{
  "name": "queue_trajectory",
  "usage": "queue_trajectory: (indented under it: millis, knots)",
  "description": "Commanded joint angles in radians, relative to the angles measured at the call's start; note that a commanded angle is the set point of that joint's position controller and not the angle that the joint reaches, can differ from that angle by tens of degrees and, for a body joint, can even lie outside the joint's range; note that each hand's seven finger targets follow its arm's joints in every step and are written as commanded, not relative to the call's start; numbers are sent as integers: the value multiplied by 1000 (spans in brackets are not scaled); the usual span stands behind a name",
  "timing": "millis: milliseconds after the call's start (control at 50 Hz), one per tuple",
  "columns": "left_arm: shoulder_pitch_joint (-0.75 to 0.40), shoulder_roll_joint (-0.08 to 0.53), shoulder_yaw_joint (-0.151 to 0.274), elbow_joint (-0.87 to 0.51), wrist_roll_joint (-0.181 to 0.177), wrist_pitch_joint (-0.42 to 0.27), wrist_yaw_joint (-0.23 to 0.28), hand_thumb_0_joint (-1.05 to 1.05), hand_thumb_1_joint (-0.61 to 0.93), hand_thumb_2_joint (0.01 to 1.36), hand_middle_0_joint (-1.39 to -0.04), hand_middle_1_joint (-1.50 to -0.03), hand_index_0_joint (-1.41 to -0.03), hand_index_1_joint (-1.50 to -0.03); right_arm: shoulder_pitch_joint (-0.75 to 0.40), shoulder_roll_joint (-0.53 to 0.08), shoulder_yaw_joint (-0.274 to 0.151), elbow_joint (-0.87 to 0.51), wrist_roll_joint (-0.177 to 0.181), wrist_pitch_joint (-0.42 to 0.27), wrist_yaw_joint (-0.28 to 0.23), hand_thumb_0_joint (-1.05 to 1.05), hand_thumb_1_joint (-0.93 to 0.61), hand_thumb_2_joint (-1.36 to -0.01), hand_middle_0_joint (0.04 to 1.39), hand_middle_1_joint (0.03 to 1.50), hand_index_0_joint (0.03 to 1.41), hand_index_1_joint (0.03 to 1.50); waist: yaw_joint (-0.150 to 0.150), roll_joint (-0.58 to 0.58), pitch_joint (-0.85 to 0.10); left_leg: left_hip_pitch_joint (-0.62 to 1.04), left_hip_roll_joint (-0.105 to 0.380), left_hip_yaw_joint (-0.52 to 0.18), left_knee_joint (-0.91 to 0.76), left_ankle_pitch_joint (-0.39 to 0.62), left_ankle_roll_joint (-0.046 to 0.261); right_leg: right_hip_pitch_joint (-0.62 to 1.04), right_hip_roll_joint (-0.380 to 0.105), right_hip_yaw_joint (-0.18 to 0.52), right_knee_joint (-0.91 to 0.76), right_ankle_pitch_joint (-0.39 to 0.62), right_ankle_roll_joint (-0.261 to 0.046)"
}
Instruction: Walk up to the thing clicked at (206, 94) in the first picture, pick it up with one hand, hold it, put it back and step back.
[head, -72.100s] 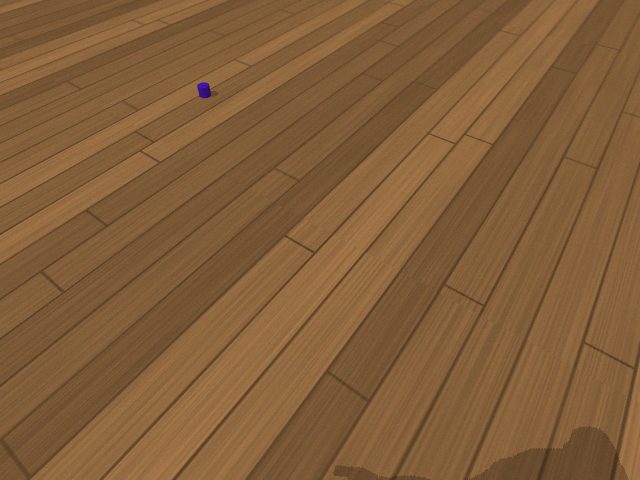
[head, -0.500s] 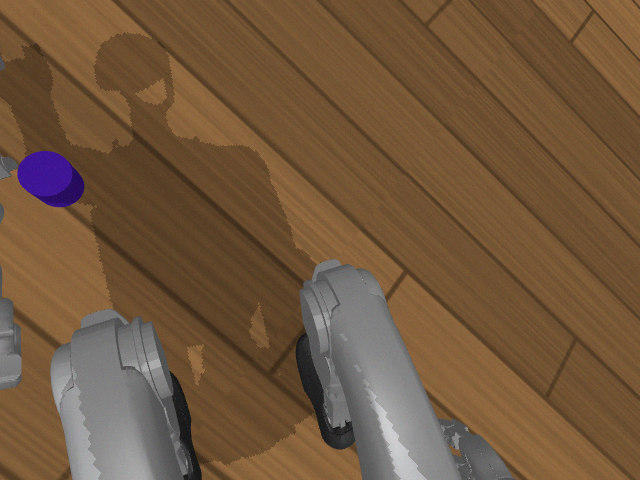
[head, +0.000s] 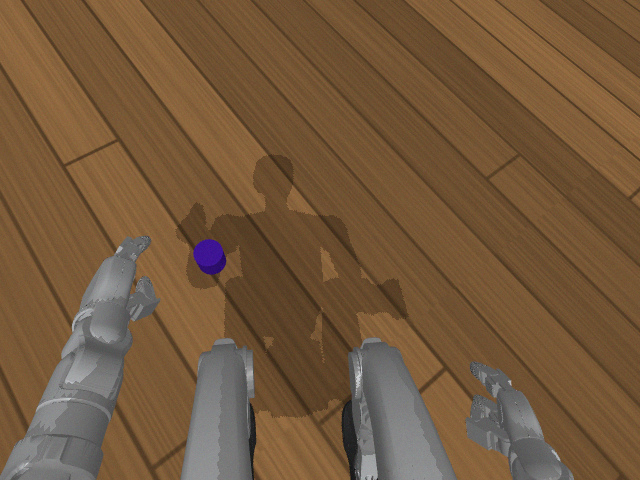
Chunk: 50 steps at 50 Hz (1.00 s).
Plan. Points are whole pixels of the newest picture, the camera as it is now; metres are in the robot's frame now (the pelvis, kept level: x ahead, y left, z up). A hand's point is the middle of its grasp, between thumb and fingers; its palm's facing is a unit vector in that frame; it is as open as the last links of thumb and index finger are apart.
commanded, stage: home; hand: left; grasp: from above
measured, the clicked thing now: (210, 257) +0.55 +0.22 -0.50
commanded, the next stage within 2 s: none
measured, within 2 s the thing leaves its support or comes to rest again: neither
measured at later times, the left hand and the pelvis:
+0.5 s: hand (88, 348) +0.26 +0.20 +0.09, palm faces +0.11 -0.97 -0.21, open 7.4 cm; pelvis +0.06 +0.01 +0.16, yaw +4 degrees
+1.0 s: hand (55, 387) +0.22 +0.20 +0.14, palm faces +0.13 -0.97 -0.20, open 7.4 cm; pelvis +0.08 +0.00 +0.18, yaw +5 degrees
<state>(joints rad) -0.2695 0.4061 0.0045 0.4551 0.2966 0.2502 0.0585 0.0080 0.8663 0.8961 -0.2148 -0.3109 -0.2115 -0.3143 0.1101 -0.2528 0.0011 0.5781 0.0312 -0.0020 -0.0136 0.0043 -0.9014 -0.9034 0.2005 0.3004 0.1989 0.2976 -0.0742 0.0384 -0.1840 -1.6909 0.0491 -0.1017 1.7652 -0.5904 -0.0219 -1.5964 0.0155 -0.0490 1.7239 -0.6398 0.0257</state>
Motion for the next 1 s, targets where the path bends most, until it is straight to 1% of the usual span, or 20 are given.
queue_trajectory:
  millis: [0,20,80,160,180,200,220,260,280,340,360,420,520,560,640,680,720,780,940,980]
  knots:
    - [-92,118,83,-246,-107,-6,40,0,899,899,-200,-297,-199,-297,44,-149,-49,-91,4,-76,-42,0,-898,-900,201,300,201,300,-24,90,-420,522,-20,-2,-371,-49,40,312,15,10,-355,63,-45]
    - [-89,106,79,-279,-131,-3,40,0,900,899,-200,-297,-199,-297,38,-143,-48,-91,5,-84,-47,0,-898,-900,201,300,201,300,-30,101,-412,545,-20,6,-387,-33,41,329,13,12,-375,76,-44]
    - [29,92,102,-338,-202,22,48,0,900,899,-200,-297,-200,-298,25,-128,-37,-119,9,-103,-64,0,-899,-900,200,300,200,300,-14,77,-389,614,-24,9,-467,-32,42,429,11,17,-466,71,-42]
    - [140,38,108,-398,-266,65,49,0,900,899,-200,-298,-200,-298,48,-113,-21,-125,12,-126,-89,0,-899,-900,200,300,200,300,-18,68,-363,737,-23,11,-559,46,39,551,9,15,-556,145,-40]
    - [194,8,97,-404,-279,79,47,0,900,899,-200,-298,-200,-298,59,-106,-18,-120,12,-131,-97,0,-899,-900,200,300,200,300,-20,58,-344,767,-20,9,-582,89,36,580,7,12,-573,181,-39]
    - [193,3,102,-426,-291,86,45,0,900,899,-200,-298,-200,-299,62,-106,-16,-118,10,-136,-105,0,-899,-900,200,300,200,300,-19,72,-339,803,-18,6,-606,113,34,593,8,9,-587,203,-39]
    - [208,16,128,-458,-305,91,47,0,900,899,-200,-298,-200,-298,64,-106,-12,-130,10,-143,-115,0,-899,-900,200,300,200,300,-1,89,-337,838,-19,5,-632,115,32,612,7,8,-606,204,-39]
    - [297,-30,101,-473,-322,103,41,0,900,900,-200,-299,-200,-299,73,-94,-4,-132,8,-157,-129,0,-900,-900,200,300,200,300,-12,77,-286,874,-19,3,-676,151,30,661,8,0,-649,235,-38]
    - [337,-25,119,-497,-332,110,42,0,900,899,-200,-298,-200,-299,80,-90,-1,-140,8,-163,-136,0,-900,-900,200,300,200,300,0,71,-287,888,-24,16,-689,174,32,705,7,3,-677,250,-38]
    - [440,-58,100,-559,-350,126,34,0,900,900,-200,-299,-200,-299,102,-81,3,-153,6,-180,-152,0,-900,-900,200,300,200,300,-8,57,-259,946,-31,39,-733,268,32,797,10,-1,-744,324,-35]
    - [464,-53,115,-583,-357,131,33,0,900,900,-200,-299,-200,-299,109,-85,2,-159,4,-185,-156,0,-900,-900,200,300,200,300,1,62,-243,974,-30,39,-757,283,32,823,10,-3,-763,340,-34]
    - [573,-73,103,-636,-359,143,27,0,900,900,-200,-300,-200,-300,124,-74,-1,-175,0,-196,-168,0,-901,-900,200,299,200,299,5,62,-211,1034,-31,42,-806,351,29,885,13,-10,-813,394,-32]
    - [712,-95,83,-741,-359,160,15,0,900,900,-200,-300,-200,-300,123,-68,-2,-208,-5,-218,-179,0,-901,-899,200,299,200,299,18,31,-141,1080,-35,44,-874,355,31,950,16,-24,-881,392,-30]
    - [739,-95,83,-763,-356,163,6,0,900,900,-200,-300,-200,-300,122,-70,-5,-214,-9,-224,-181,0,-901,-899,200,299,200,299,19,45,-103,1093,-33,38,-896,353,29,949,17,-29,-897,383,-30]
    - [779,-98,81,-792,-355,169,-10,0,900,900,-200,-300,-200,-300,126,-76,-12,-222,-15,-241,-185,0,-901,-900,200,299,200,299,13,-1,-85,1110,-41,59,-895,385,36,978,15,-32,-922,413,-23]
    - [773,-97,78,-796,-350,169,-19,0,900,900,-200,-300,-200,-300,130,-82,-19,-217,-19,-249,-184,0,-901,-900,200,299,200,299,11,9,-80,1126,-40,59,-899,394,33,977,14,-33,-923,416,-23]
    - [761,-97,75,-781,-345,164,-23,0,900,900,-200,-299,-200,-299,123,-85,-18,-213,-23,-256,-183,0,-900,-900,200,300,200,300,14,-11,-44,1120,-39,56,-907,370,32,968,14,-36,-925,393,-21]
    - [737,-89,85,-782,-341,155,-30,0,900,900,-200,-299,-200,-299,119,-87,-21,-210,-28,-268,-181,0,-900,-900,200,300,200,300,18,19,-37,1120,-38,48,-916,331,28,957,11,-36,-923,356,-22]
    - [759,-86,92,-781,-337,148,-29,0,900,900,-200,-299,-200,-299,114,-91,-24,-205,-30,-277,-175,0,-900,-900,200,300,200,300,29,20,-80,1138,-43,56,-908,369,27,994,10,-28,-918,393,-21]
    - [751,-82,93,-781,-340,150,-26,0,900,900,-200,-299,-200,-299,108,-90,-20,-209,-28,-274,-176,0,-900,-900,200,300,200,300,30,14,-59,1127,-44,58,-907,351,31,988,8,-27,-929,381,-18]
